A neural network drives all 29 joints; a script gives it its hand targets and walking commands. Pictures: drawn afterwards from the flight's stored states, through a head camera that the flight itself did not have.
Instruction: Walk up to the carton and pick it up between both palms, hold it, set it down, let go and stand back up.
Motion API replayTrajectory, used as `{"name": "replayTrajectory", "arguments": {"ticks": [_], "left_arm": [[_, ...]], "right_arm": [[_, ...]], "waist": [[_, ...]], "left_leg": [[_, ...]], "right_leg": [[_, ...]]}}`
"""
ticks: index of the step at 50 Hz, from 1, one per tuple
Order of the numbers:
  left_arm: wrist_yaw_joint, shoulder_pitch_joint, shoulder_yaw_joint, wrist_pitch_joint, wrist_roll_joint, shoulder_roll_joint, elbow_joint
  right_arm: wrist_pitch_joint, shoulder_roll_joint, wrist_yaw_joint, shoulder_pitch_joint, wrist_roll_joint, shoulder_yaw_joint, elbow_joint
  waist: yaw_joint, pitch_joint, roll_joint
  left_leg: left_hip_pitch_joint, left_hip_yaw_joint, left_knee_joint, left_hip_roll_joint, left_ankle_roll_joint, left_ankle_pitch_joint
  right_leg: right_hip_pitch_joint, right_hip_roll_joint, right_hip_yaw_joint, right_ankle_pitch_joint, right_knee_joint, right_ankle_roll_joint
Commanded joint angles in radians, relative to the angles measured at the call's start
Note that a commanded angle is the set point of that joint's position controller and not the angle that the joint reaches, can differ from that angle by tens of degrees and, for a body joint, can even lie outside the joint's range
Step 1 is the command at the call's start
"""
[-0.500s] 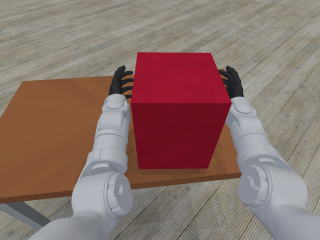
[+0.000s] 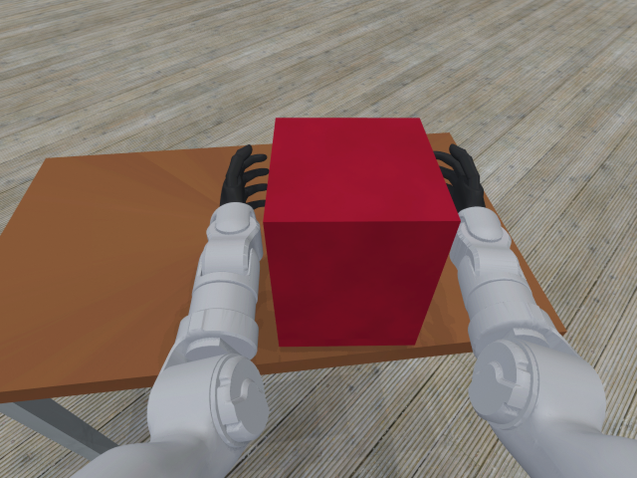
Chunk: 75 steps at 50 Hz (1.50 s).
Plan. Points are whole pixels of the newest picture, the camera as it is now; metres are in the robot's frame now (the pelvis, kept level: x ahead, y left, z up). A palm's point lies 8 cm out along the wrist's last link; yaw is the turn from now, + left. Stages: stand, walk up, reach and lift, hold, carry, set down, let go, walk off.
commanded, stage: set down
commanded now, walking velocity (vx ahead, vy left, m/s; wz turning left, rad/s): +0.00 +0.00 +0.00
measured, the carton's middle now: (347, 235) +0.43 -0.01 +0.06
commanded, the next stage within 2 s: none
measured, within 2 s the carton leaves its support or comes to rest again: rests again in 0.12 s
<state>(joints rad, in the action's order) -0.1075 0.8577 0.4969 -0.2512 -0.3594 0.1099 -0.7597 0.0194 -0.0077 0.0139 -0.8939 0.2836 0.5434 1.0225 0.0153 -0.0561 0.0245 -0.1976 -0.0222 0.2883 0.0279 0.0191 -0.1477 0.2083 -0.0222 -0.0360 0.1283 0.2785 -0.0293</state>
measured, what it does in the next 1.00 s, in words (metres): stands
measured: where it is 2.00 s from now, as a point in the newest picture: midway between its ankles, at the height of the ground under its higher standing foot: outside the picture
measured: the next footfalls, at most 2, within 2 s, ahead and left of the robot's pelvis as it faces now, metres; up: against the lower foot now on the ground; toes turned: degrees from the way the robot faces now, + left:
none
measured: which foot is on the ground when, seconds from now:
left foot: down 0.00-1.00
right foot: down 0.00-1.00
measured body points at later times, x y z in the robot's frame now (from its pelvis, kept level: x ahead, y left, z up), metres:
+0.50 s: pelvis +0.00 +0.00 +0.00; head +0.02 +0.01 +0.45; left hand +0.43 +0.14 +0.12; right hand +0.43 -0.16 +0.12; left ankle +0.00 +0.13 -0.75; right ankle +0.01 -0.10 -0.75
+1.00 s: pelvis +0.01 +0.00 +0.00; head +0.02 +0.02 +0.45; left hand +0.42 +0.14 +0.12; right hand +0.43 -0.16 +0.12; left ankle +0.00 +0.13 -0.75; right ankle +0.01 -0.10 -0.75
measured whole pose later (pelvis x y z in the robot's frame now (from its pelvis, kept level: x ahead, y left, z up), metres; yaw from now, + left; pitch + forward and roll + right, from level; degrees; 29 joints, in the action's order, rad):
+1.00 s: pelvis +0.01 +0.00 +0.00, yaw -1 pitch +2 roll +0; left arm -0.06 0.77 0.54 -0.19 -0.44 0.18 -0.63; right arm 0.08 0.05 0.07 -0.81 0.36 0.60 0.90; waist 0.02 0.00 0.04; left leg -0.14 -0.05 0.27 0.02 0.01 -0.15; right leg 0.17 -0.01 -0.05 0.15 0.29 -0.02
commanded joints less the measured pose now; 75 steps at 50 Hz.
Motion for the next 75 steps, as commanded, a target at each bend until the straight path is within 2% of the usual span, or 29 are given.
{"name": "replayTrajectory", "arguments": {"ticks": [1, 17, 54, 64, 68, 71, 73, 75], "left_arm": [[0.075, 0.555, -0.253, 0.045, 0.025, 0.429, 0.054], [0.086, 0.464, -0.233, 0.066, -0.007, 0.423, 0.060], [0.107, 0.259, -0.177, 0.043, -0.084, 0.408, 0.094], [0.113, 0.252, -0.161, 0.042, -0.094, 0.391, 0.114], [0.111, 0.247, -0.144, 0.041, -0.096, 0.358, 0.119], [0.094, 0.246, -0.119, 0.046, -0.091, 0.278, 0.118], [0.058, 0.254, -0.103, 0.056, -0.069, 0.144, 0.130], [-0.006, 0.291, -0.155, 0.079, -0.011, 0.011, 0.139]], "right_arm": [[0.065, 0.429, 0.138, -0.601, 0.010, -0.210, -0.083], [0.078, 0.440, 0.145, -0.500, 0.049, -0.199, -0.086], [0.058, 0.406, 0.175, -0.296, 0.105, -0.154, -0.111], [0.053, 0.368, 0.192, -0.290, 0.127, -0.134, -0.119], [0.046, 0.326, 0.192, -0.282, 0.134, -0.121, -0.123], [0.045, 0.232, 0.176, -0.267, 0.126, -0.103, -0.118], [0.054, 0.070, 0.139, -0.248, 0.088, -0.091, -0.103], [0.067, -0.080, 0.080, -0.275, -0.001, -0.149, -0.103]], "waist": [[0.001, -0.492, -0.010], [0.002, -0.432, 0.002], [0.006, -0.229, 0.006], [-0.013, -0.228, 0.000], [-0.018, -0.224, 0.005], [-0.021, -0.224, 0.011], [-0.026, -0.232, 0.015], [-0.035, -0.265, -0.009]], "left_leg": [[0.182, -0.055, 0.009, -0.013, 0.012, 0.180], [0.141, -0.064, -0.007, -0.017, 0.000, 0.157], [0.162, -0.067, -0.034, -0.015, -0.021, 0.100], [0.218, -0.077, -0.020, -0.010, -0.011, 0.137], [0.230, -0.084, -0.016, -0.011, -0.009, 0.149], [0.226, -0.092, -0.015, -0.013, -0.008, 0.155], [0.208, -0.098, -0.014, -0.014, -0.007, 0.161], [0.177, -0.093, -0.004, -0.013, -0.005, 0.174]], "right_leg": [[-0.194, 0.002, -0.066, -0.348, 0.039, 0.082], [-0.230, 0.007, -0.059, -0.377, 0.050, 0.092], [-0.127, 0.007, -0.072, -0.188, 0.008, 0.096], [-0.121, 0.006, -0.077, -0.197, 0.010, 0.095], [-0.123, 0.005, -0.072, -0.207, 0.012, 0.097], [-0.121, 0.005, -0.060, -0.216, 0.017, 0.100], [-0.122, 0.004, -0.045, -0.228, 0.026, 0.103], [-0.109, -0.005, -0.030, -0.265, 0.029, 0.099]]}}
